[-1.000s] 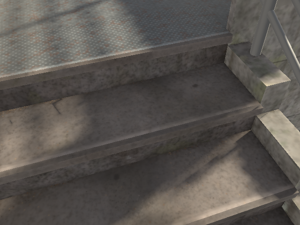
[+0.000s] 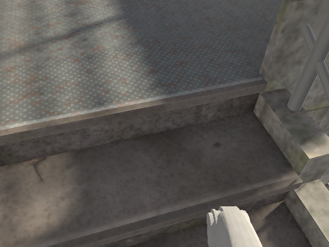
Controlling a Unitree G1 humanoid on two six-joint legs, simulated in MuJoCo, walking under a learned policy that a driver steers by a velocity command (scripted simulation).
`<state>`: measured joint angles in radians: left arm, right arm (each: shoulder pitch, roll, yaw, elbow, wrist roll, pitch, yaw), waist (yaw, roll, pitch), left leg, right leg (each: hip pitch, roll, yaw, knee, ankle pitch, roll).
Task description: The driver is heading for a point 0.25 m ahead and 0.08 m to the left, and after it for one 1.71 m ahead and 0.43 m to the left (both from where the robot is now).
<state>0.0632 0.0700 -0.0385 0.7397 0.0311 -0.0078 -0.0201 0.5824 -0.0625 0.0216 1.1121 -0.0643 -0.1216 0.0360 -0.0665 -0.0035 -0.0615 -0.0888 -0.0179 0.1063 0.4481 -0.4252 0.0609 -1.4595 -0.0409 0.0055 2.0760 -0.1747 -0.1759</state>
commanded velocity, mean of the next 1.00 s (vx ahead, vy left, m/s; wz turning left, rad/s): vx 0.25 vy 0.00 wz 0.41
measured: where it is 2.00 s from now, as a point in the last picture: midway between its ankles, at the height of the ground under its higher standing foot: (64, 76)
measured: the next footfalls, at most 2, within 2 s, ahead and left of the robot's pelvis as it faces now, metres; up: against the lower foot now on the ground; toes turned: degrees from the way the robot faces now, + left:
right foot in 0.14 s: +0.31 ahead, -0.13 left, +0.17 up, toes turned -2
left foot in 0.70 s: +0.29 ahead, +0.12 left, +0.17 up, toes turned +22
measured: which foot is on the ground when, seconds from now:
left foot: down 0.00-0.18, up 0.20-0.68, down 0.70-1.00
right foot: up 0.00-0.12, down 0.14-0.74, up 0.76-1.00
